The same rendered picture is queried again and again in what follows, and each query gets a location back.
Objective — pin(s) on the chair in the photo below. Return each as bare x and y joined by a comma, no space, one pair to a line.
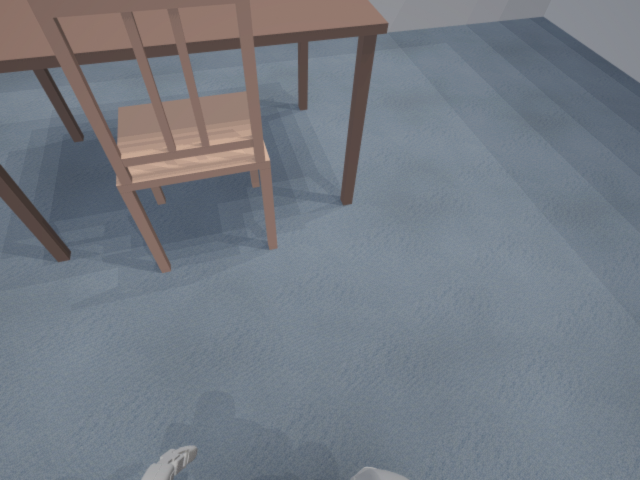
164,143

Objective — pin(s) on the robot right shin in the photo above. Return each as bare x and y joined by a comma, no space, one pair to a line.
363,469

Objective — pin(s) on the robot left hand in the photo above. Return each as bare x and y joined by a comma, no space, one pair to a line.
171,463

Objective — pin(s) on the table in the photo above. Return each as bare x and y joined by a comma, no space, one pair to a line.
103,38

